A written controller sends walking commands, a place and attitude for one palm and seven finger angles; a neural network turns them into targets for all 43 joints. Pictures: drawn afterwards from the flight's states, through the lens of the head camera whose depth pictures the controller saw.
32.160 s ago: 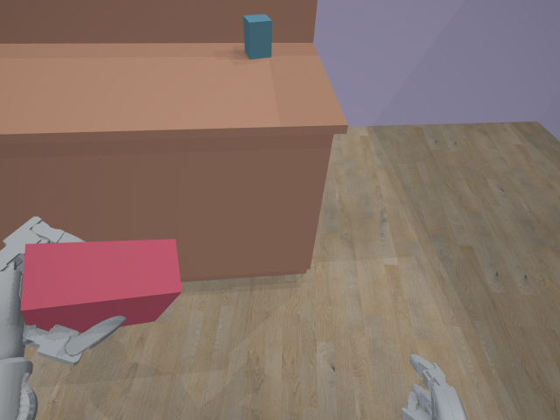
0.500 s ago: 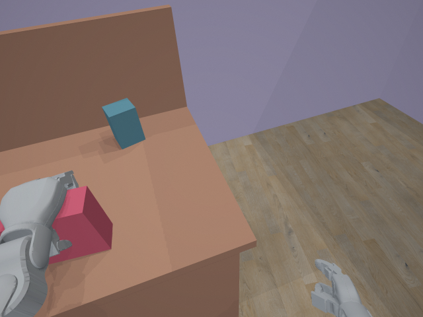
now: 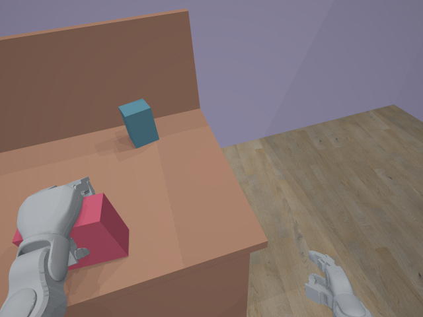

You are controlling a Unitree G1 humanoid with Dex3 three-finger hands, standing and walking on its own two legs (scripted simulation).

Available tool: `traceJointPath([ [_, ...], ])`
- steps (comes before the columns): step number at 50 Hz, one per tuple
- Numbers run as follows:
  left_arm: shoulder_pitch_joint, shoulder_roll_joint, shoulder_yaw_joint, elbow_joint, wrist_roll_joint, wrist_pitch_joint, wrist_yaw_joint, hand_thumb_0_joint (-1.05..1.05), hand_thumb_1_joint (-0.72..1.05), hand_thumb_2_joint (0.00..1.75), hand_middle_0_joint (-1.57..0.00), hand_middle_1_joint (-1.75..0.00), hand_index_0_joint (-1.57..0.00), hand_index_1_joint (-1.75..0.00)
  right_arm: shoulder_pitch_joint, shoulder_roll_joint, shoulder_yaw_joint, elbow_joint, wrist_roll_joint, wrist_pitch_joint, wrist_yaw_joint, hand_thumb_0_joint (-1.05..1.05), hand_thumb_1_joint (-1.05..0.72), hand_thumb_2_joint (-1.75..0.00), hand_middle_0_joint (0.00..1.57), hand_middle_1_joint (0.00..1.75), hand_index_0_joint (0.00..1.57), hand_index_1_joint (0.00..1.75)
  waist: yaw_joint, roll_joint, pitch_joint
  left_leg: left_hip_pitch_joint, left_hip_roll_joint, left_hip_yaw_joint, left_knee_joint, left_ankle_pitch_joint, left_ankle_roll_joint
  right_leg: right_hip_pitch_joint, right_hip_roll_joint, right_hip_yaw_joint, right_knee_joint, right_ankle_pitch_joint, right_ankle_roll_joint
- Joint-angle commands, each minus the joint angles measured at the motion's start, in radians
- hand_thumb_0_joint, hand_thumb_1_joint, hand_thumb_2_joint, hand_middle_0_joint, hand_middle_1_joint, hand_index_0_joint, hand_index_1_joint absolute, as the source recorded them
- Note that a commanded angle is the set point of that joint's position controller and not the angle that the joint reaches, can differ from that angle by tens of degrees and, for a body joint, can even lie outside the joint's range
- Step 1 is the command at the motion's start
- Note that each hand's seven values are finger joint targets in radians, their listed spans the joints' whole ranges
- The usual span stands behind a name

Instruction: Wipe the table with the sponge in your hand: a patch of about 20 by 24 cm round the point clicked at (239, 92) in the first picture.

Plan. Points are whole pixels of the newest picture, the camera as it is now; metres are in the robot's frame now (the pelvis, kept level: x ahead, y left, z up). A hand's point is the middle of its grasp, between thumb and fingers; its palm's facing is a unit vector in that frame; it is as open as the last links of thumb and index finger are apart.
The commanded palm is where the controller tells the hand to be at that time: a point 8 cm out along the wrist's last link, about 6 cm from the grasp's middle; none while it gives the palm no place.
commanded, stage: lift the sponge slowly off the table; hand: left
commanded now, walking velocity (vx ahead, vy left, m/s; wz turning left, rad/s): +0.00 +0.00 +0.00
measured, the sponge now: (85, 240) +0.22 +0.29 +0.06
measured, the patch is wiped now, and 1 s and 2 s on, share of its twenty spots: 0.95 0.95 0.95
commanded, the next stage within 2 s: bring the sponge back beside the body in 1.90 s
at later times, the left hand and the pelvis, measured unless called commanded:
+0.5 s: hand (73, 230) +0.20 +0.27 +0.12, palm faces +0.07 -0.10 -0.99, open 10.2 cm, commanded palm +0.17 +0.27 +0.20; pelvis +0.00 -0.02 +0.00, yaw +1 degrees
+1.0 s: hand (69, 210) +0.21 +0.27 +0.16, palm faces +0.09 -0.05 -0.99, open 10.1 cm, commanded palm +0.18 +0.27 +0.23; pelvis -0.02 -0.04 +0.00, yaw +1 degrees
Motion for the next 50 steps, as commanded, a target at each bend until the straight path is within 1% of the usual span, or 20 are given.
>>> traceJointPath([
  [1,-0.153,0.141,0.071,-0.125,-0.017,0.007,-0.018,0.00,0.10,1.30,-1.20,-1.60,-1.20,-1.60,-0.227,-0.103,-0.038,-0.169,-0.007,-0.053,-0.012,0.00,-0.90,-0.90,0.20,0.30,0.20,0.30,-0.005,-0.088,-0.081,0.023,0.048,-0.070,-0.092,0.236,-0.005,0.032,0.009,0.008,-0.058,0.200,-0.055],
  [6,-0.159,0.180,0.104,-0.152,-0.015,-0.002,-0.029,0.00,0.10,1.30,-1.20,-1.60,-1.20,-1.60,-0.234,-0.098,-0.036,-0.169,-0.011,-0.057,-0.015,0.00,-0.90,-0.90,0.20,0.30,0.20,0.30,0.006,-0.054,-0.123,0.043,0.040,-0.070,-0.082,0.278,-0.004,0.068,0.008,0.017,-0.053,0.247,-0.058],
  [7,-0.182,0.180,0.100,-0.181,-0.013,0.000,-0.033,0.00,0.10,1.30,-1.20,-1.60,-1.20,-1.60,-0.254,-0.098,-0.033,-0.176,-0.009,-0.059,-0.016,0.00,-0.90,-0.90,0.20,0.30,0.20,0.30,0.006,-0.010,-0.123,0.043,0.043,-0.079,-0.090,0.268,-0.006,0.068,0.015,0.032,-0.053,0.233,-0.065],
  [8,-0.197,0.155,0.074,-0.188,-0.016,-0.009,-0.036,0.00,0.10,1.30,-1.20,-1.60,-1.20,-1.60,-0.238,-0.092,-0.033,-0.176,-0.010,-0.062,-0.017,0.00,-0.90,-0.90,0.20,0.30,0.20,0.30,-0.003,-0.035,-0.123,0.051,0.041,-0.072,-0.082,0.271,-0.002,0.062,0.012,0.014,-0.053,0.233,-0.059],
  [12,-0.170,0.233,0.157,-0.216,-0.021,-0.020,-0.035,0.00,0.10,1.30,-1.20,-1.60,-1.20,-1.60,-0.241,-0.098,-0.036,-0.175,-0.014,-0.065,-0.016,0.00,-0.90,-0.90,0.20,0.30,0.20,0.30,0.011,-0.041,-0.147,0.053,0.037,-0.077,-0.075,0.315,-0.001,0.093,0.014,0.040,-0.049,0.302,-0.065],
  [15,-0.135,0.245,0.173,-0.242,-0.024,-0.033,-0.030,0.00,0.10,1.30,-1.20,-1.60,-1.20,-1.60,-0.222,-0.094,-0.037,-0.176,-0.020,-0.063,-0.013,0.00,-0.90,-0.90,0.20,0.30,0.20,0.30,0.012,-0.051,-0.155,0.059,0.029,-0.063,-0.058,0.344,0.000,0.109,0.004,0.034,-0.046,0.362,-0.058],
  [17,-0.179,0.272,0.194,-0.254,-0.017,-0.026,-0.025,0.00,0.10,1.30,-1.20,-1.60,-1.20,-1.60,-0.243,-0.096,-0.033,-0.175,-0.018,-0.059,-0.016,0.00,-0.90,-0.90,0.20,0.30,0.20,0.30,0.012,-0.018,-0.126,0.052,0.030,-0.068,-0.067,0.327,-0.002,0.096,0.010,0.058,-0.054,0.342,-0.066],
  [21,-0.234,0.303,0.212,-0.235,-0.007,-0.032,-0.014,0.00,0.10,1.30,-1.20,-1.60,-1.20,-1.60,-0.228,-0.100,-0.035,-0.166,-0.019,-0.056,-0.025,0.00,-0.90,-0.90,0.20,0.30,0.20,0.30,0.007,-0.033,-0.122,0.061,0.024,-0.061,-0.066,0.306,0.000,0.091,0.005,0.050,-0.069,0.306,-0.061],
  [22,-0.263,0.331,0.233,-0.250,-0.006,-0.028,-0.012,0.00,0.10,1.30,-1.20,-1.60,-1.20,-1.60,-0.250,-0.101,-0.033,-0.169,-0.015,-0.062,-0.029,0.00,-0.90,-0.90,0.20,0.30,0.20,0.30,0.011,0.002,-0.113,0.059,0.023,-0.070,-0.071,0.293,-0.001,0.086,0.013,0.073,-0.073,0.282,-0.071],
  [23,-0.277,0.301,0.204,-0.245,-0.004,-0.033,-0.011,0.00,0.10,1.30,-1.20,-1.60,-1.20,-1.60,-0.239,-0.096,-0.032,-0.166,-0.017,-0.065,-0.032,0.00,-0.90,-0.90,0.20,0.30,0.20,0.30,0.005,-0.003,-0.112,0.066,0.022,-0.063,-0.069,0.285,0.000,0.082,0.008,0.053,-0.074,0.266,-0.065],
  [31,-0.363,0.356,0.226,-0.127,-0.020,-0.041,-0.038,0.00,0.10,1.30,-1.20,-1.60,-1.20,-1.60,-0.244,-0.106,-0.032,-0.143,-0.012,-0.076,-0.055,0.00,-0.90,-0.90,0.20,0.30,0.20,0.30,0.002,-0.023,-0.110,0.064,0.011,-0.061,-0.077,0.227,0.000,0.071,0.001,0.064,-0.107,0.205,-0.059],
  [32,-0.391,0.341,0.207,-0.145,-0.026,-0.037,-0.049,0.00,0.10,1.30,-1.20,-1.60,-1.20,-1.60,-0.272,-0.104,-0.026,-0.155,-0.007,-0.083,-0.059,0.00,-0.90,-0.90,0.20,0.30,0.20,0.30,0.000,0.009,-0.113,0.064,0.009,-0.062,-0.084,0.210,0.001,0.065,0.003,0.078,-0.111,0.182,-0.063],
  [33,-0.394,0.341,0.204,-0.107,-0.029,-0.038,-0.052,0.00,0.10,1.30,-1.20,-1.60,-1.20,-1.60,-0.249,-0.104,-0.029,-0.146,-0.009,-0.085,-0.061,0.00,-0.90,-0.90,0.20,0.30,0.20,0.30,-0.006,-0.024,-0.097,0.055,0.010,-0.056,-0.080,0.196,0.001,0.057,-0.001,0.065,-0.111,0.166,-0.056],
  [36,-0.419,0.362,0.216,-0.086,-0.029,-0.044,-0.069,0.00,0.10,1.30,-1.20,-1.60,-1.20,-1.60,-0.250,-0.109,-0.028,-0.143,-0.009,-0.084,-0.061,0.00,-0.90,-0.90,0.20,0.30,0.20,0.30,-0.004,-0.033,-0.113,0.050,0.008,-0.057,-0.077,0.205,0.001,0.067,-0.006,0.068,-0.108,0.192,-0.054],
  [37,-0.433,0.369,0.221,-0.106,-0.034,-0.044,-0.076,0.00,0.10,1.30,-1.20,-1.60,-1.20,-1.60,-0.271,-0.107,-0.025,-0.155,-0.007,-0.091,-0.064,0.00,-0.90,-0.90,0.20,0.30,0.20,0.30,0.000,-0.001,-0.122,0.049,0.007,-0.062,-0.084,0.192,0.001,0.067,-0.004,0.086,-0.112,0.170,-0.060],
  [41,-0.454,0.401,0.243,-0.056,-0.035,-0.060,-0.086,0.00,0.10,1.30,-1.20,-1.60,-1.20,-1.60,-0.245,-0.112,-0.028,-0.143,-0.010,-0.091,-0.066,0.00,-0.90,-0.90,0.20,0.30,0.20,0.30,-0.003,-0.049,-0.113,0.034,0.005,-0.053,-0.070,0.174,0.001,0.061,-0.012,0.083,-0.114,0.156,-0.051],
  [42,-0.468,0.420,0.262,-0.081,-0.039,-0.065,-0.087,0.00,0.10,1.30,-1.20,-1.60,-1.20,-1.60,-0.258,-0.111,-0.027,-0.153,-0.006,-0.097,-0.066,0.00,-0.90,-0.90,0.20,0.30,0.20,0.30,0.001,-0.017,-0.120,0.032,0.005,-0.061,-0.077,0.166,0.000,0.063,-0.008,0.097,-0.113,0.135,-0.058],
  [45,-0.451,0.417,0.268,-0.070,-0.045,-0.077,-0.084,0.00,0.10,1.30,-1.20,-1.60,-1.20,-1.60,-0.239,-0.110,-0.031,-0.150,-0.010,-0.098,-0.064,0.00,-0.90,-0.90,0.20,0.30,0.20,0.30,0.007,-0.031,-0.123,0.034,0.003,-0.054,-0.065,0.184,0.000,0.068,-0.013,0.082,-0.106,0.168,-0.054],
  [47,-0.458,0.430,0.285,-0.108,-0.052,-0.082,-0.084,0.00,0.10,1.30,-1.20,-1.60,-1.20,-1.60,-0.255,-0.108,-0.031,-0.160,-0.008,-0.104,-0.063,0.00,-0.90,-0.90,0.20,0.30,0.20,0.30,0.012,0.003,-0.147,0.037,0.002,-0.061,-0.068,0.196,-0.003,0.084,-0.012,0.103,-0.098,0.186,-0.062],
  [50,-0.471,0.417,0.269,-0.089,-0.054,-0.075,-0.083,0.00,0.10,1.30,-1.20,-1.60,-1.20,-1.60,-0.239,-0.113,-0.034,-0.152,-0.007,-0.099,-0.062,0.00,-0.90,-0.90,0.20,0.30,0.20,0.30,0.004,-0.022,-0.128,0.034,0.003,-0.053,-0.063,0.190,-0.003,0.069,-0.014,0.089,-0.101,0.183,-0.055],
])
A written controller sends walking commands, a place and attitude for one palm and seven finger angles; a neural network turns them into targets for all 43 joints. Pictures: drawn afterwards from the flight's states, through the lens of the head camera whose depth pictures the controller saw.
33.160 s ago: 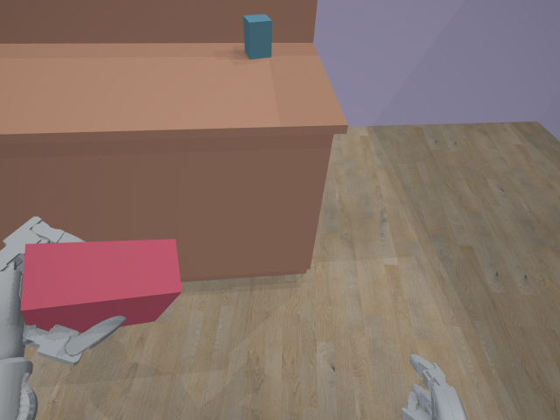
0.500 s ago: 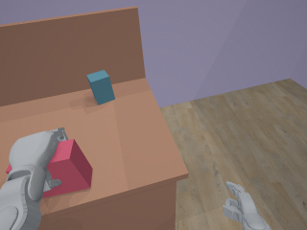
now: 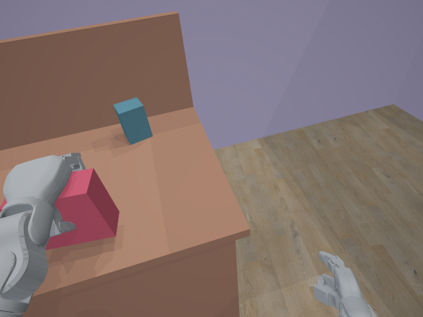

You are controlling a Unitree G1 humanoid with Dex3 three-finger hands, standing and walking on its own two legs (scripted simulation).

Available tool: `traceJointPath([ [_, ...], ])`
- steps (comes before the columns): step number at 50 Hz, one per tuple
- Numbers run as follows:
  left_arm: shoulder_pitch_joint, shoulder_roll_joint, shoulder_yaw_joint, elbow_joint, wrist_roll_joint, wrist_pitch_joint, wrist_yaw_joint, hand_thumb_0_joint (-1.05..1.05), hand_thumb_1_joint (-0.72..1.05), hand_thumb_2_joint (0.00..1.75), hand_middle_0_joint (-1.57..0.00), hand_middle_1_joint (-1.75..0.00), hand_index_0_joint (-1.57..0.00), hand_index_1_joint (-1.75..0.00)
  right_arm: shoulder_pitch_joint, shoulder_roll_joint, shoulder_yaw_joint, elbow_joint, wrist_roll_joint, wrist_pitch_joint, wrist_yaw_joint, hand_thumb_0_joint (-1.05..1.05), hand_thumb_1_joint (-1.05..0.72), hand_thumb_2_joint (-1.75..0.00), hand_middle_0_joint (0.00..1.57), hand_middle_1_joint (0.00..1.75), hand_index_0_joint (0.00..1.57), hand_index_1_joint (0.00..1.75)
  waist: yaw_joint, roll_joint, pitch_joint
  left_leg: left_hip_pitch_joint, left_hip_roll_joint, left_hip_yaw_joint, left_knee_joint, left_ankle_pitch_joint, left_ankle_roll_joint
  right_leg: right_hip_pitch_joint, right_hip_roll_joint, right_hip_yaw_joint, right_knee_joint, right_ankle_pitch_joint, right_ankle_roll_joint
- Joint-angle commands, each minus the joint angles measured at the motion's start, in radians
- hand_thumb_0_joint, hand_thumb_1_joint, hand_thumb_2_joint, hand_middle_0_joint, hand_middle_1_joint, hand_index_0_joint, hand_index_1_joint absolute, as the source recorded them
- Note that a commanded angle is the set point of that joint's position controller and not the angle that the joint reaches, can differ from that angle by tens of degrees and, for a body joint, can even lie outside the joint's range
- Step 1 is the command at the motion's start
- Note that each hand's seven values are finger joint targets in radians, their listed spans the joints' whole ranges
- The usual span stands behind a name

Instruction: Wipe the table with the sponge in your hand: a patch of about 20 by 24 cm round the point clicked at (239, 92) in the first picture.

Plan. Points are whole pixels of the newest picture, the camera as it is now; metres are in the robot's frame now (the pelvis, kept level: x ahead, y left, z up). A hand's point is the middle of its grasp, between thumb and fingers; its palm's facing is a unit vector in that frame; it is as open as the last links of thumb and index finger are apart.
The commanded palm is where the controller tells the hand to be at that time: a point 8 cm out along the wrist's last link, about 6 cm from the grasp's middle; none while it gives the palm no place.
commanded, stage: lift the sponge slowly off the table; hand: left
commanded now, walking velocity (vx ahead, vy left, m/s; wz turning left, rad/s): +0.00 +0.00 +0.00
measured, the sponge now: (73, 217) +0.24 +0.31 +0.10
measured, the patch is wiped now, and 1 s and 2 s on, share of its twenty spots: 0.95 0.95 0.95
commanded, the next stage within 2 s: bring the sponge back beside the body in 0.90 s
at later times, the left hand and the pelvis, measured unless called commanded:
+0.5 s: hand (51, 182) +0.24 +0.31 +0.19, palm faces +0.17 -0.06 -0.98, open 10.1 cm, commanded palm +0.20 +0.30 +0.27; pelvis -0.01 +0.01 +0.00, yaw +0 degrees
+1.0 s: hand (42, 177) +0.24 +0.31 +0.21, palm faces +0.24 -0.11 -0.97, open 10.1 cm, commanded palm +0.19 +0.31 +0.29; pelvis -0.01 +0.02 +0.00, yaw +0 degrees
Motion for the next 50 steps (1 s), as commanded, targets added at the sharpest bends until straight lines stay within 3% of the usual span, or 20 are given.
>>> traceJointPath([
  [1,-0.294,0.293,0.205,-0.210,0.035,-0.007,0.052,0.00,0.10,1.30,-1.20,-1.60,-1.20,-1.60,-0.245,-0.083,-0.038,-0.186,-0.004,-0.057,-0.003,0.00,-0.90,-0.90,0.20,0.30,0.20,0.30,0.014,-0.031,-0.174,0.015,-0.037,-0.024,-0.042,0.156,0.052,0.054,-0.057,0.117,-0.091,0.162,-0.001],
  [2,-0.296,0.290,0.204,-0.233,0.030,-0.001,0.050,0.00,0.10,1.30,-1.20,-1.60,-1.20,-1.60,-0.264,-0.081,-0.034,-0.195,-0.001,-0.063,-0.003,0.00,-0.90,-0.90,0.20,0.30,0.20,0.30,0.015,0.006,-0.165,0.014,-0.038,-0.031,-0.049,0.152,0.050,0.047,-0.053,0.131,-0.095,0.146,-0.009],
  [4,-0.276,0.295,0.210,-0.198,0.024,0.005,0.048,0.00,0.10,1.30,-1.20,-1.60,-1.20,-1.60,-0.245,-0.085,-0.037,-0.186,-0.003,-0.062,-0.003,0.00,-0.90,-0.90,0.20,0.30,0.20,0.30,0.016,-0.057,-0.156,0.003,-0.034,-0.027,-0.043,0.147,0.051,0.045,-0.058,0.118,-0.090,0.151,-0.001],
  [7,-0.306,0.298,0.205,-0.216,0.025,0.024,0.039,0.00,0.10,1.30,-1.20,-1.60,-1.20,-1.60,-0.274,-0.084,-0.033,-0.194,0.001,-0.062,-0.006,0.00,-0.90,-0.90,0.20,0.30,0.20,0.30,0.016,-0.025,-0.159,0.000,-0.035,-0.031,-0.047,0.143,0.049,0.039,-0.057,0.139,-0.091,0.141,-0.008],
  [11,-0.334,0.316,0.207,-0.218,0.027,0.031,0.030,0.00,0.10,1.30,-1.20,-1.60,-1.20,-1.60,-0.259,-0.086,-0.034,-0.188,0.001,-0.057,-0.008,0.00,-0.90,-0.90,0.20,0.30,0.20,0.30,0.012,-0.059,-0.168,0.004,-0.035,-0.028,-0.045,0.140,0.051,0.038,-0.060,0.118,-0.086,0.141,0.003],
  [12,-0.356,0.307,0.195,-0.232,0.026,0.036,0.026,0.00,0.10,1.30,-1.20,-1.60,-1.20,-1.60,-0.285,-0.082,-0.028,-0.193,0.006,-0.062,-0.009,0.00,-0.90,-0.90,0.20,0.30,0.20,0.30,0.011,-0.002,-0.158,0.005,-0.036,-0.037,-0.055,0.128,0.049,0.024,-0.054,0.130,-0.093,0.111,-0.008],
  [13,-0.361,0.299,0.186,-0.222,0.025,0.035,0.025,0.00,0.10,1.30,-1.20,-1.60,-1.20,-1.60,-0.263,-0.083,-0.029,-0.189,0.002,-0.063,-0.011,0.00,-0.90,-0.90,0.20,0.30,0.20,0.30,0.010,-0.030,-0.157,0.004,-0.032,-0.033,-0.054,0.124,0.049,0.028,-0.058,0.110,-0.089,0.108,-0.004],
  [21,-0.440,0.302,0.172,-0.226,0.035,0.047,0.016,0.00,0.10,1.30,-1.20,-1.60,-1.20,-1.60,-0.277,-0.078,-0.023,-0.187,0.005,-0.063,-0.014,0.00,-0.90,-0.90,0.20,0.30,0.20,0.30,0.014,-0.038,-0.179,0.018,-0.028,-0.043,-0.073,0.122,0.044,0.027,-0.054,0.096,-0.092,0.094,-0.006],
  [22,-0.464,0.290,0.159,-0.249,0.036,0.053,0.013,0.00,0.10,1.30,-1.20,-1.60,-1.20,-1.60,-0.305,-0.074,-0.016,-0.196,0.011,-0.070,-0.014,0.00,-0.90,-0.90,0.20,0.30,0.20,0.30,0.014,0.025,-0.182,0.018,-0.026,-0.051,-0.086,0.113,0.041,0.022,-0.047,0.112,-0.093,0.073,-0.018],
  [23,-0.470,0.279,0.151,-0.241,0.034,0.052,0.015,0.00,0.10,1.30,-1.20,-1.60,-1.20,-1.60,-0.283,-0.073,-0.018,-0.190,0.006,-0.068,-0.013,0.00,-0.90,-0.90,0.20,0.30,0.20,0.30,0.014,-0.017,-0.186,0.018,-0.024,-0.046,-0.085,0.119,0.041,0.033,-0.051,0.086,-0.087,0.083,-0.013],
  [27,-0.440,0.290,0.178,-0.283,0.022,0.068,0.018,0.00,0.10,1.30,-1.20,-1.60,-1.20,-1.60,-0.313,-0.070,-0.014,-0.201,0.008,-0.065,-0.005,0.00,-0.90,-0.90,0.20,0.30,0.20,0.30,0.031,0.015,-0.217,0.020,-0.021,-0.053,-0.088,0.151,0.036,0.052,-0.050,0.113,-0.079,0.120,-0.023],
  [30,-0.413,0.303,0.199,-0.284,0.011,0.079,0.021,0.00,0.10,1.30,-1.20,-1.60,-1.20,-1.60,-0.295,-0.073,-0.016,-0.199,0.003,-0.050,0.001,0.00,-0.90,-0.90,0.20,0.30,0.20,0.30,0.036,-0.049,-0.212,0.015,-0.017,-0.044,-0.084,0.170,0.036,0.056,-0.053,0.089,-0.073,0.148,-0.014],
  [32,-0.407,0.305,0.211,-0.324,-0.001,0.093,0.019,0.00,0.10,1.30,-1.20,-1.60,-1.20,-1.60,-0.324,-0.069,-0.011,-0.214,0.009,-0.048,0.004,0.00,-0.90,-0.90,0.20,0.30,0.20,0.30,0.041,0.001,-0.216,0.015,-0.018,-0.050,-0.089,0.176,0.033,0.056,-0.048,0.112,-0.072,0.153,-0.022],
  [35,-0.384,0.281,0.193,-0.330,-0.015,0.103,0.018,0.00,0.10,1.30,-1.20,-1.60,-1.20,-1.60,-0.309,-0.071,-0.012,-0.216,0.008,-0.039,0.005,0.00,-0.90,-0.90,0.20,0.30,0.20,0.30,0.038,-0.048,-0.208,0.017,-0.014,-0.040,-0.081,0.184,0.034,0.048,-0.053,0.084,-0.069,0.163,-0.011],
  [37,-0.386,0.289,0.203,-0.347,-0.022,0.117,0.014,0.00,0.10,1.30,-1.20,-1.60,-1.20,-1.60,-0.332,-0.069,-0.007,-0.221,0.015,-0.040,0.005,0.00,-0.90,-0.90,0.20,0.30,0.20,0.30,0.037,0.010,-0.190,0.012,-0.014,-0.046,-0.085,0.175,0.031,0.031,-0.048,0.112,-0.073,0.151,-0.020],
  [38,-0.382,0.287,0.200,-0.327,-0.022,0.119,0.014,0.00,0.10,1.30,-1.20,-1.60,-1.20,-1.60,-0.306,-0.073,-0.009,-0.214,0.013,-0.037,0.004,0.00,-0.90,-0.90,0.20,0.30,0.20,0.30,0.035,-0.040,-0.190,0.006,-0.012,-0.043,-0.084,0.171,0.031,0.035,-0.051,0.085,-0.067,0.142,-0.014],
  [43,-0.413,0.250,0.150,-0.323,-0.024,0.129,0.006,0.00,0.10,1.30,-1.20,-1.60,-1.20,-1.60,-0.307,-0.071,-0.005,-0.220,0.019,-0.044,-0.007,0.00,-0.90,-0.90,0.20,0.30,0.20,0.30,0.024,-0.030,-0.168,0.013,-0.009,-0.042,-0.089,0.129,0.033,0.002,-0.051,0.077,-0.079,0.089,-0.010],
  [45,-0.433,0.273,0.159,-0.296,-0.017,0.126,0.008,0.00,0.10,1.30,-1.20,-1.60,-1.20,-1.60,-0.299,-0.078,-0.008,-0.213,0.016,-0.040,-0.012,0.00,-0.90,-0.90,0.20,0.30,0.20,0.30,0.019,-0.062,-0.166,0.016,-0.010,-0.041,-0.089,0.110,0.035,-0.003,-0.052,0.083,-0.090,0.068,-0.008],
  [47,-0.492,0.280,0.155,-0.314,-0.002,0.129,0.008,0.00,0.10,1.30,-1.20,-1.60,-1.20,-1.60,-0.328,-0.074,-0.003,-0.216,0.023,-0.050,-0.015,0.00,-0.90,-0.90,0.20,0.30,0.20,0.30,0.015,0.001,-0.180,0.020,-0.012,-0.048,-0.095,0.095,0.033,-0.008,-0.044,0.114,-0.093,0.045,-0.019],
  [50,-0.485,0.305,0.171,-0.313,0.004,0.120,0.017,0.00,0.10,1.30,-1.20,-1.60,-1.20,-1.60,-0.302,-0.075,-0.007,-0.210,0.013,-0.052,-0.016,0.00,-0.90,-0.90,0.20,0.30,0.20,0.30,0.026,-0.023,-0.217,0.029,-0.017,-0.045,-0.086,0.131,0.035,0.030,-0.053,0.090,-0.083,0.083,-0.014],
])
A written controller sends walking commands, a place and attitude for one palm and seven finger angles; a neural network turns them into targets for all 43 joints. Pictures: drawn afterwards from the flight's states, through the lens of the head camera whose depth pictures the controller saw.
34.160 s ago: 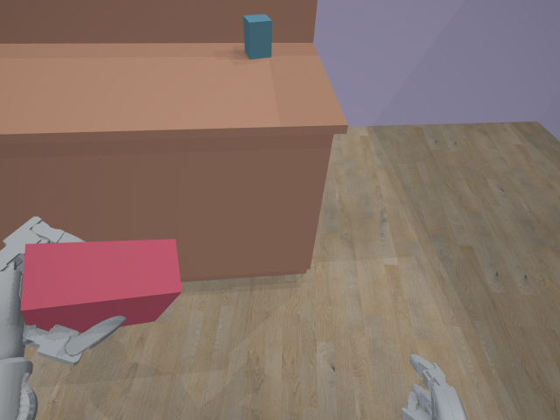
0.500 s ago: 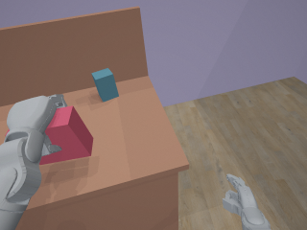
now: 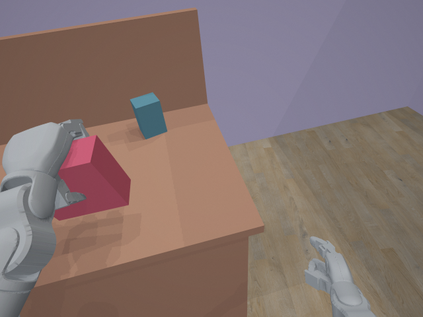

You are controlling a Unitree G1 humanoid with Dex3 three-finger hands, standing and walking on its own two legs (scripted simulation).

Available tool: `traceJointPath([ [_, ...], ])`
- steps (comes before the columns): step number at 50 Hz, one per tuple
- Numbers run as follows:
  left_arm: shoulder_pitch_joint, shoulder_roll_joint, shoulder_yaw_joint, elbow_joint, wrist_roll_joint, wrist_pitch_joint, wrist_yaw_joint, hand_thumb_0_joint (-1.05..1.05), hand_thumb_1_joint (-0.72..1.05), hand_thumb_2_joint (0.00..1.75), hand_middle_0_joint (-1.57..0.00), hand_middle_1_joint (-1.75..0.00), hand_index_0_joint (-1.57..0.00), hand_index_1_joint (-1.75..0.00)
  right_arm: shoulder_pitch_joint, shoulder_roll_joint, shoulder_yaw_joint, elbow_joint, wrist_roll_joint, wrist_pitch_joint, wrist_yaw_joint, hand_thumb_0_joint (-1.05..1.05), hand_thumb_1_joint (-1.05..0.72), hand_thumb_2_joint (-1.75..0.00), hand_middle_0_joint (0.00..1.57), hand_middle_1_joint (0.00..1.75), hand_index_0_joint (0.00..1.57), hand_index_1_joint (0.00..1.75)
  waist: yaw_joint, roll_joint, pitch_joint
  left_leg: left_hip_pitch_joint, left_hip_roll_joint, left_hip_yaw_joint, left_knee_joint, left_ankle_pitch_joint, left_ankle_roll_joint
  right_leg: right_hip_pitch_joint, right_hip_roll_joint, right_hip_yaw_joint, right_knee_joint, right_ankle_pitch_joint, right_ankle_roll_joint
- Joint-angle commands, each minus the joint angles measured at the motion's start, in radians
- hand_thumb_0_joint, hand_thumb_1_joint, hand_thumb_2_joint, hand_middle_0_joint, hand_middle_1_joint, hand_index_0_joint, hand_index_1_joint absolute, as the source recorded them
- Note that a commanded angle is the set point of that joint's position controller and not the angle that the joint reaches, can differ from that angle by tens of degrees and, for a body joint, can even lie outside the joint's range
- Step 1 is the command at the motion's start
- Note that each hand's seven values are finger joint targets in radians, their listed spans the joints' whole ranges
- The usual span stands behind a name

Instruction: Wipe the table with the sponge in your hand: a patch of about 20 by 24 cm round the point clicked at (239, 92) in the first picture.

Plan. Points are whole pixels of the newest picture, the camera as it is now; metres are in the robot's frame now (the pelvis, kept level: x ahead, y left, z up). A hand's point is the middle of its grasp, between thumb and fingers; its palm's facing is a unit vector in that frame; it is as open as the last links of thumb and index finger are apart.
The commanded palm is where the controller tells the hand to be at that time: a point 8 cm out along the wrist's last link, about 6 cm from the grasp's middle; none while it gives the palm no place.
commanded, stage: bring the sponge back beside the body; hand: left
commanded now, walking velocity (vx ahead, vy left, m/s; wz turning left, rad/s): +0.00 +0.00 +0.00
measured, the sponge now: (83, 187) +0.26 +0.29 +0.15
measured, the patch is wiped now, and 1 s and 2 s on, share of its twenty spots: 0.95 0.95 0.95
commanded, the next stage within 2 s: step back with the hand held close in 1.58 s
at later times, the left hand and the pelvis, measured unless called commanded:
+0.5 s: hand (70, 185) +0.23 +0.28 +0.19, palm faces +0.17 -0.10 -0.98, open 10.1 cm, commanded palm +0.19 +0.28 +0.27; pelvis +0.00 -0.01 +0.00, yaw +0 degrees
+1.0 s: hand (69, 206) +0.20 +0.27 +0.17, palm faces +0.17 -0.12 -0.98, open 10.1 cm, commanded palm +0.16 +0.27 +0.25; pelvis +0.00 -0.01 +0.00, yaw -1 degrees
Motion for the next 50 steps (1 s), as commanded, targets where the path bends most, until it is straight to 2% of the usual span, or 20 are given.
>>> traceJointPath([
  [1,-0.351,0.295,0.198,-0.185,0.061,-0.028,0.055,0.00,0.10,1.30,-1.20,-1.60,-1.20,-1.60,-0.249,-0.089,-0.043,-0.182,-0.011,-0.060,-0.009,0.00,-0.90,-0.90,0.20,0.30,0.20,0.30,-0.013,-0.021,-0.218,0.053,0.005,-0.050,-0.067,0.106,0.018,0.059,-0.030,0.086,-0.086,0.070,-0.036],
  [2,-0.361,0.290,0.197,-0.194,0.066,-0.022,0.054,0.00,0.10,1.30,-1.20,-1.60,-1.20,-1.60,-0.273,-0.085,-0.036,-0.188,-0.006,-0.067,-0.007,0.00,-0.90,-0.90,0.20,0.30,0.20,0.30,-0.012,0.042,-0.207,0.047,0.006,-0.058,-0.078,0.091,0.014,0.050,-0.020,0.108,-0.089,0.048,-0.047],
  [5,-0.311,0.277,0.193,-0.178,0.060,-0.033,0.052,0.00,0.10,1.30,-1.20,-1.60,-1.20,-1.60,-0.247,-0.086,-0.041,-0.181,-0.014,-0.064,-0.002,0.00,-0.90,-0.90,0.20,0.30,0.20,0.30,-0.008,-0.014,-0.213,0.041,0.009,-0.053,-0.071,0.097,0.014,0.063,-0.030,0.086,-0.084,0.064,-0.039],
  [7,-0.268,0.286,0.216,-0.205,0.057,-0.028,0.050,0.00,0.10,1.30,-1.20,-1.60,-1.20,-1.60,-0.275,-0.084,-0.039,-0.189,-0.010,-0.063,0.003,0.00,-0.90,-0.90,0.20,0.30,0.20,0.30,0.001,0.028,-0.208,0.034,0.006,-0.059,-0.072,0.102,0.014,0.066,-0.023,0.118,-0.082,0.068,-0.049],
  [10,-0.213,0.281,0.221,-0.189,0.043,-0.031,0.048,0.00,0.10,1.30,-1.20,-1.60,-1.20,-1.60,-0.246,-0.087,-0.042,-0.187,-0.015,-0.052,0.007,0.00,-0.90,-0.90,0.20,0.30,0.20,0.30,-0.004,-0.056,-0.186,0.023,0.010,-0.050,-0.059,0.113,0.016,0.056,-0.029,0.091,-0.079,0.086,-0.035],
  [12,-0.192,0.266,0.222,-0.213,0.040,-0.029,0.045,0.00,0.10,1.30,-1.20,-1.60,-1.20,-1.60,-0.268,-0.082,-0.041,-0.198,-0.012,-0.054,0.009,0.00,-0.90,-0.90,0.20,0.30,0.20,0.30,-0.001,-0.024,-0.186,0.023,0.010,-0.052,-0.058,0.106,0.015,0.049,-0.026,0.117,-0.082,0.078,-0.041],
  [15,-0.146,0.279,0.234,-0.210,0.034,-0.032,0.049,0.00,0.10,1.30,-1.20,-1.60,-1.20,-1.60,-0.243,-0.090,-0.045,-0.193,-0.016,-0.046,0.010,0.00,-0.90,-0.90,0.20,0.30,0.20,0.30,-0.002,-0.064,-0.178,0.018,0.008,-0.043,-0.040,0.116,0.019,0.047,-0.032,0.104,-0.076,0.097,-0.031],
  [17,-0.158,0.258,0.219,-0.243,0.035,-0.031,0.047,0.00,0.10,1.30,-1.20,-1.60,-1.20,-1.60,-0.268,-0.083,-0.043,-0.202,-0.010,-0.053,0.008,0.00,-0.90,-0.90,0.20,0.30,0.20,0.30,-0.007,-0.016,-0.166,0.024,0.007,-0.050,-0.044,0.108,0.019,0.029,-0.025,0.124,-0.082,0.083,-0.038],
  [21,-0.133,0.288,0.239,-0.239,0.040,-0.047,0.059,0.00,0.10,1.30,-1.20,-1.60,-1.20,-1.60,-0.231,-0.090,-0.052,-0.194,-0.019,-0.056,0.003,0.00,-0.90,-0.90,0.20,0.30,0.20,0.30,-0.007,-0.066,-0.185,0.032,0.005,-0.044,-0.025,0.116,0.024,0.046,-0.037,0.115,-0.078,0.100,-0.027],
  [22,-0.143,0.291,0.240,-0.257,0.046,-0.045,0.059,0.00,0.10,1.30,-1.20,-1.60,-1.20,-1.60,-0.260,-0.090,-0.048,-0.196,-0.014,-0.064,0.003,0.00,-0.90,-0.90,0.20,0.30,0.20,0.30,-0.009,-0.008,-0.180,0.032,0.003,-0.053,-0.027,0.110,0.021,0.036,-0.028,0.145,-0.080,0.088,-0.039],
  [25,-0.138,0.275,0.221,-0.261,0.049,-0.061,0.067,0.00,0.10,1.30,-1.20,-1.60,-1.20,-1.60,-0.229,-0.088,-0.053,-0.190,-0.020,-0.067,0.001,0.00,-0.90,-0.90,0.20,0.30,0.20,0.30,-0.014,-0.030,-0.174,0.041,0.002,-0.046,-0.026,0.104,0.023,0.034,-0.033,0.113,-0.084,0.073,-0.029],
  [27,-0.132,0.276,0.228,-0.289,0.053,-0.064,0.071,0.00,0.10,1.30,-1.20,-1.60,-1.20,-1.60,-0.256,-0.083,-0.051,-0.193,-0.017,-0.076,0.000,0.00,-0.90,-0.90,0.20,0.30,0.20,0.30,-0.012,0.021,-0.173,0.049,0.001,-0.055,-0.025,0.105,0.022,0.027,-0.025,0.147,-0.087,0.067,-0.042],
  [31,-0.063,0.279,0.244,-0.265,0.045,-0.071,0.077,0.00,0.10,1.30,-1.20,-1.60,-1.20,-1.60,-0.227,-0.085,-0.056,-0.186,-0.027,-0.069,0.001,0.00,-0.90,-0.90,0.20,0.30,0.20,0.30,-0.006,-0.048,-0.168,0.040,0.003,-0.045,-0.015,0.116,0.023,0.040,-0.038,0.133,-0.084,0.095,-0.029],
  [32,-0.058,0.283,0.254,-0.267,0.044,-0.065,0.077,0.00,0.10,1.30,-1.20,-1.60,-1.20,-1.60,-0.251,-0.085,-0.053,-0.187,-0.022,-0.075,0.003,0.00,-0.90,-0.90,0.20,0.30,0.20,0.30,-0.006,-0.016,-0.152,0.034,0.003,-0.052,-0.018,0.107,0.019,0.029,-0.029,0.162,-0.090,0.080,-0.040],
  [35,-0.023,0.254,0.237,-0.274,0.037,-0.070,0.079,0.00,0.10,1.30,-1.20,-1.60,-1.20,-1.60,-0.230,-0.085,-0.056,-0.189,-0.027,-0.067,0.007,0.00,-0.90,-0.90,0.20,0.30,0.20,0.30,-0.006,-0.048,-0.156,0.037,0.005,-0.044,-0.017,0.121,0.021,0.038,-0.034,0.123,-0.082,0.105,-0.028],
  [37,0.002,0.250,0.244,-0.298,0.036,-0.065,0.079,0.00,0.10,1.30,-1.20,-1.60,-1.20,-1.60,-0.258,-0.082,-0.053,-0.194,-0.022,-0.073,0.010,0.00,-0.90,-0.90,0.20,0.30,0.20,0.30,-0.002,-0.004,-0.152,0.035,0.005,-0.051,-0.022,0.123,0.019,0.034,-0.026,0.147,-0.080,0.107,-0.038],
  [40,0.042,0.229,0.227,-0.297,0.030,-0.068,0.080,0.00,0.10,1.30,-1.20,-1.60,-1.20,-1.60,-0.232,-0.084,-0.055,-0.191,-0.027,-0.065,0.011,0.00,-0.90,-0.90,0.20,0.30,0.20,0.30,-0.007,-0.053,-0.132,0.034,0.009,-0.043,-0.022,0.112,0.023,0.023,-0.030,0.112,-0.085,0.092,-0.025],
  [42,0.022,0.229,0.227,-0.338,0.036,-0.069,0.083,0.00,0.10,1.30,-1.20,-1.60,-1.20,-1.60,-0.256,-0.081,-0.053,-0.199,-0.021,-0.073,0.011,0.00,-0.90,-0.90,0.20,0.30,0.20,0.30,-0.010,-0.002,-0.138,0.038,0.009,-0.051,-0.030,0.097,0.021,0.017,-0.022,0.139,-0.088,0.062,-0.033],
  [47,0.034,0.233,0.232,-0.362,0.048,-0.079,0.099,0.00,0.10,1.30,-1.20,-1.60,-1.20,-1.60,-0.254,-0.077,-0.053,-0.201,-0.026,-0.077,0.007,0.00,-0.90,-0.90,0.20,0.30,0.20,0.30,-0.006,-0.001,-0.119,0.040,0.010,-0.052,-0.036,0.082,0.022,0.009,-0.020,0.140,-0.096,0.027,-0.036],
  [50,0.069,0.233,0.238,-0.333,0.050,-0.092,0.110,0.00,0.10,1.30,-1.20,-1.60,-1.20,-1.60,-0.223,-0.080,-0.058,-0.192,-0.034,-0.075,0.007,0.00,-0.90,-0.90,0.20,0.30,0.20,0.30,-0.002,-0.043,-0.122,0.038,0.010,-0.047,-0.033,0.076,0.022,0.019,-0.024,0.118,-0.097,0.016,-0.030],
])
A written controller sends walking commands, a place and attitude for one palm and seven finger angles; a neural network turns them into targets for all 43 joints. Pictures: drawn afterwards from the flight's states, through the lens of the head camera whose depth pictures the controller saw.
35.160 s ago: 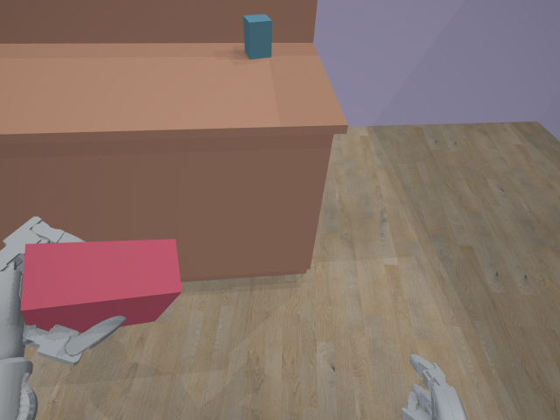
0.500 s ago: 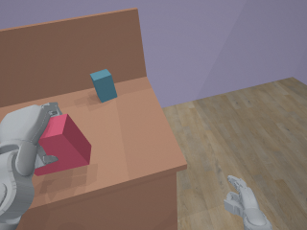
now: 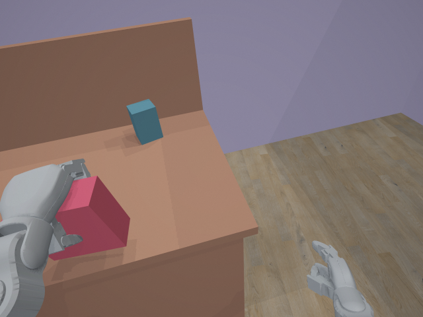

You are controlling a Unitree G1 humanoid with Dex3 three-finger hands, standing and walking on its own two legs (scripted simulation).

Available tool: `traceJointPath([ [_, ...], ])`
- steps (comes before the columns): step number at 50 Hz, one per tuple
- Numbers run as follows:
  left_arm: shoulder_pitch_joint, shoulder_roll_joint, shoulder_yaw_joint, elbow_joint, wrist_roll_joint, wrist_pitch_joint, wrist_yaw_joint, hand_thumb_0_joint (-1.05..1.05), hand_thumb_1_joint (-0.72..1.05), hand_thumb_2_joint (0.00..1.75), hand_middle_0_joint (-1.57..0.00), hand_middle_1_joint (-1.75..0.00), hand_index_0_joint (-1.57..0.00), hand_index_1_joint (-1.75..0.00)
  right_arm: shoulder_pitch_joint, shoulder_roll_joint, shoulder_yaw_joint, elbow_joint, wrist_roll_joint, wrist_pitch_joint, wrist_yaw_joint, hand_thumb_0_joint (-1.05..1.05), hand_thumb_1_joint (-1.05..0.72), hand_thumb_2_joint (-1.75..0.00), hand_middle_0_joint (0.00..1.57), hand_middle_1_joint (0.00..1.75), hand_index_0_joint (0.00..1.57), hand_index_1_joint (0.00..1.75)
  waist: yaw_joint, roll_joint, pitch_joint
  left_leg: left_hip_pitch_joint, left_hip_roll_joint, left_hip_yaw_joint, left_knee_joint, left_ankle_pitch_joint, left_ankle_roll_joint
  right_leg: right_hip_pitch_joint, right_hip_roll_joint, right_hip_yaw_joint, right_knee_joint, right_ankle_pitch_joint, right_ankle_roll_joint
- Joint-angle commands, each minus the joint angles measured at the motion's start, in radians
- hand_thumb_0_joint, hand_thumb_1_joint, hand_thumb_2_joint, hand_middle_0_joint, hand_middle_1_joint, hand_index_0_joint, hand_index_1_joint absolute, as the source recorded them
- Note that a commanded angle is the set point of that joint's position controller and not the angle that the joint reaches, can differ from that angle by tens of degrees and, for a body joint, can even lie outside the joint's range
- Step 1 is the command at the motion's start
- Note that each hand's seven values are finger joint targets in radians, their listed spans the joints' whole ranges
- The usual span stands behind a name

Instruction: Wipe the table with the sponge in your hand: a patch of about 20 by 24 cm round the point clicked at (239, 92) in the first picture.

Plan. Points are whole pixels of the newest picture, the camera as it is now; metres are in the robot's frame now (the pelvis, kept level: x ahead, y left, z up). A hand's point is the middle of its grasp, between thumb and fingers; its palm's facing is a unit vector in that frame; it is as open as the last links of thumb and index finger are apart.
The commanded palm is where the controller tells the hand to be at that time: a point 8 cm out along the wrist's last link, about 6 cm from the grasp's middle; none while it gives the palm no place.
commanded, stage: bring the sponge back beside the body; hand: left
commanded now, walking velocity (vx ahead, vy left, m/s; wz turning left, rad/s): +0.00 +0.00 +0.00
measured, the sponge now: (81, 227) +0.20 +0.28 +0.12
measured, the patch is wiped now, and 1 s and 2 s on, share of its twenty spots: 0.95 0.95 0.95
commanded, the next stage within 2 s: step back with the hand held close in 0.58 s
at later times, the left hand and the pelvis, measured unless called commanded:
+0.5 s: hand (58, 212) +0.19 +0.28 +0.17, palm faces +0.21 -0.11 -0.97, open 10.1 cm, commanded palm +0.14 +0.28 +0.25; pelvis -0.01 +0.00 +0.00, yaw +0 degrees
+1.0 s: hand (80, 185) +0.21 +0.24 +0.22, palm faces +0.35 -0.83 -0.43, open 10.2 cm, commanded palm +0.16 +0.30 +0.23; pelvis +0.00 +0.02 -0.01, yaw +0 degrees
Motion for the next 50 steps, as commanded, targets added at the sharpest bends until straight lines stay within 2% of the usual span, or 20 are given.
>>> traceJointPath([
  [1,-0.221,0.256,0.207,-0.181,0.051,-0.027,0.065,0.00,0.10,1.30,-1.20,-1.60,-1.20,-1.60,-0.255,-0.081,-0.039,-0.187,-0.010,-0.058,-0.005,0.00,-0.90,-0.90,0.20,0.30,0.20,0.30,-0.002,-0.056,-0.110,0.022,-0.009,-0.048,-0.067,0.100,0.034,-0.001,-0.047,0.117,-0.123,0.026,-0.015],
  [2,-0.225,0.253,0.209,-0.193,0.051,-0.024,0.065,0.00,0.10,1.30,-1.20,-1.60,-1.20,-1.60,-0.277,-0.080,-0.035,-0.191,-0.004,-0.064,-0.005,0.00,-0.90,-0.90,0.20,0.30,0.20,0.30,-0.004,-0.011,-0.100,0.022,-0.007,-0.057,-0.075,0.082,0.032,-0.011,-0.037,0.141,-0.130,-0.001,-0.026],
  [8,-0.164,0.206,0.178,-0.203,0.040,-0.034,0.069,0.00,0.10,1.30,-1.20,-1.60,-1.20,-1.60,-0.261,-0.079,-0.039,-0.189,-0.010,-0.069,-0.003,0.00,-0.90,-0.90,0.20,0.30,0.20,0.30,-0.003,-0.021,-0.092,0.019,-0.006,-0.048,-0.072,0.067,0.032,-0.012,-0.040,0.116,-0.129,-0.017,-0.019],
  [16,-0.196,0.239,0.203,-0.218,0.055,-0.053,0.092,0.00,0.10,1.30,-1.20,-1.60,-1.20,-1.60,-0.250,-0.079,-0.043,-0.180,-0.015,-0.074,-0.009,0.00,-0.90,-0.90,0.20,0.30,0.20,0.30,-0.002,-0.030,-0.085,0.025,-0.006,-0.053,-0.083,0.057,0.033,-0.010,-0.037,0.115,-0.134,-0.033,-0.018],
  [17,-0.215,0.249,0.209,-0.237,0.064,-0.051,0.092,0.00,0.10,1.30,-1.20,-1.60,-1.20,-1.60,-0.271,-0.079,-0.039,-0.184,-0.010,-0.081,-0.009,0.00,-0.90,-0.90,0.20,0.30,0.20,0.30,-0.004,0.028,-0.084,0.025,-0.005,-0.059,-0.089,0.047,0.032,-0.014,-0.027,0.140,-0.135,-0.042,-0.029],
  [20,-0.187,0.225,0.197,-0.189,0.056,-0.054,0.096,0.00,0.10,1.30,-1.20,-1.60,-1.20,-1.60,-0.249,-0.079,-0.043,-0.175,-0.015,-0.076,-0.007,0.00,-0.90,-0.90,0.20,0.30,0.20,0.30,-0.003,-0.036,-0.070,0.022,-0.005,-0.052,-0.087,0.053,0.029,-0.013,-0.034,0.116,-0.140,-0.036,-0.021],
  [22,-0.193,0.221,0.199,-0.203,0.052,-0.047,0.092,0.00,0.10,1.30,-1.20,-1.60,-1.20,-1.60,-0.273,-0.077,-0.041,-0.180,-0.008,-0.079,-0.006,0.00,-0.90,-0.90,0.20,0.30,0.20,0.30,-0.002,-0.009,-0.073,0.023,-0.004,-0.059,-0.093,0.044,0.030,-0.016,-0.025,0.136,-0.138,-0.039,-0.027],
  [26,-0.153,0.205,0.191,-0.179,0.028,-0.042,0.086,0.00,0.10,1.30,-1.20,-1.60,-1.20,-1.60,-0.255,-0.080,-0.043,-0.177,-0.012,-0.072,-0.004,0.00,-0.90,-0.90,0.20,0.30,0.20,0.30,-0.001,-0.062,-0.072,0.016,-0.002,-0.052,-0.090,0.051,0.030,-0.009,-0.038,0.109,-0.139,-0.022,-0.013],
  [27,-0.164,0.198,0.184,-0.195,0.031,-0.037,0.082,0.00,0.10,1.30,-1.20,-1.60,-1.20,-1.60,-0.278,-0.079,-0.039,-0.186,-0.005,-0.079,-0.004,0.00,-0.90,-0.90,0.20,0.30,0.20,0.30,-0.006,-0.022,-0.063,0.014,-0.003,-0.055,-0.093,0.037,0.029,-0.022,-0.029,0.131,-0.142,-0.038,-0.021],
  [34,-0.153,0.223,0.204,-0.221,0.039,-0.042,0.091,0.00,0.10,1.30,-1.20,-1.60,-1.20,-1.60,-0.248,-0.082,-0.043,-0.181,-0.015,-0.078,-0.003,0.00,-0.90,-0.90,0.20,0.30,0.20,0.30,-0.001,-0.037,-0.098,0.020,-0.004,-0.050,-0.077,0.089,0.032,0.008,-0.035,0.114,-0.126,0.022,-0.018],
  [35,-0.170,0.155,0.137,-0.044,0.060,-0.022,0.089,0.00,0.10,1.30,-1.20,-1.60,-1.20,-1.60,-0.227,-0.089,-0.038,-0.153,-0.013,-0.068,-0.010,0.00,-0.90,-0.90,0.20,0.30,0.20,0.30,-0.032,-0.078,-0.014,-0.006,-0.002,-0.039,-0.083,0.063,0.026,-0.044,-0.029,0.099,-0.141,-0.007,-0.017],
  [36,-0.402,0.041,0.393,-0.324,-0.773,-0.271,0.154,0.00,0.10,1.30,-1.20,-1.60,-1.20,-1.60,-0.056,-0.062,-0.056,-0.355,-0.006,-0.079,-0.006,0.00,-0.90,-0.90,0.20,0.30,0.20,0.30,-0.128,-0.245,0.116,-0.025,0.003,-0.068,0.036,-0.133,0.048,-0.269,-0.089,0.225,-0.261,-0.039,-0.004],
  [37,-0.346,0.161,0.422,-0.196,-0.765,-0.374,0.185,0.00,0.10,1.30,-1.20,-1.60,-1.20,-1.60,-0.002,-0.059,-0.021,-0.269,-0.035,-0.098,-0.012,0.00,-0.90,-0.90,0.20,0.30,0.20,0.30,-0.127,-0.323,0.077,0.013,-0.015,-0.070,0.105,-0.183,0.050,-0.327,-0.135,0.264,-0.298,-0.178,-0.026],
  [38,-0.180,0.063,0.354,-0.076,-0.760,-0.398,0.190,0.00,0.10,1.30,-1.20,-1.60,-1.20,-1.60,0.002,-0.045,-0.028,-0.240,-0.043,-0.094,-0.014,0.00,-0.90,-0.90,0.20,0.30,0.20,0.30,-0.126,-0.318,0.076,0.036,-0.017,-0.052,0.135,-0.153,0.048,-0.370,-0.154,0.243,-0.289,-0.194,-0.046],
  [39,-0.154,0.069,0.410,-0.186,-0.792,-0.434,0.207,0.00,0.10,1.30,-1.20,-1.60,-1.20,-1.60,0.069,-0.054,-0.045,-0.244,-0.031,-0.084,-0.011,0.00,-0.90,-0.90,0.20,0.30,0.20,0.30,-0.122,-0.323,0.007,0.055,0.008,-0.064,0.170,-0.133,0.040,-0.343,-0.209,0.244,-0.274,-0.137,-0.043],
  [41,-0.093,0.073,0.452,-0.343,-0.820,-0.502,0.228,0.00,0.10,1.30,-1.20,-1.60,-1.20,-1.60,0.074,-0.067,-0.051,-0.251,-0.037,-0.085,-0.016,0.00,-0.90,-0.90,0.20,0.30,0.20,0.30,-0.133,-0.141,-0.147,0.062,0.044,-0.066,0.113,0.019,0.037,-0.195,-0.243,0.186,-0.125,0.177,-0.043],
  [42,-0.082,0.103,0.490,-0.428,-0.827,-0.535,0.243,0.00,0.10,1.30,-1.20,-1.60,-1.20,-1.60,0.064,-0.088,-0.055,-0.249,-0.041,-0.087,-0.014,0.00,-0.90,-0.90,0.20,0.30,0.20,0.30,-0.131,0.023,-0.193,0.073,0.073,-0.095,0.069,0.095,0.041,-0.159,-0.228,0.176,-0.046,0.270,-0.036],
  [44,0.035,0.056,0.506,-0.467,-0.836,-0.570,0.261,0.00,0.10,1.30,-1.20,-1.60,-1.20,-1.60,0.067,-0.095,-0.071,-0.252,-0.042,-0.083,-0.010,0.00,-0.90,-0.90,0.20,0.30,0.20,0.30,-0.123,0.135,-0.203,-0.044,0.138,-0.178,0.002,0.151,0.058,-0.097,-0.165,0.095,0.038,0.212,0.002],
  [47,0.141,0.076,0.573,-0.451,-0.833,-0.599,0.273,0.00,0.10,1.30,-1.20,-1.60,-1.20,-1.60,0.079,-0.087,-0.077,-0.235,-0.052,-0.089,-0.003,0.00,-0.90,-0.90,0.20,0.30,0.20,0.30,-0.125,0.114,-0.172,-0.154,0.147,-0.191,0.003,0.176,0.057,-0.082,-0.152,0.078,0.061,0.210,0.009],
  [50,0.178,0.035,0.568,-0.386,-0.832,-0.617,0.275,0.00,0.10,1.30,-1.20,-1.60,-1.20,-1.60,0.102,-0.076,-0.088,-0.209,-0.049,-0.089,-0.001,0.00,-0.90,-0.90,0.20,0.30,0.20,0.30,-0.140,-0.009,-0.204,-0.158,0.167,-0.204,0.013,0.269,0.050,-0.083,-0.138,0.050,0.090,0.203,0.020],
])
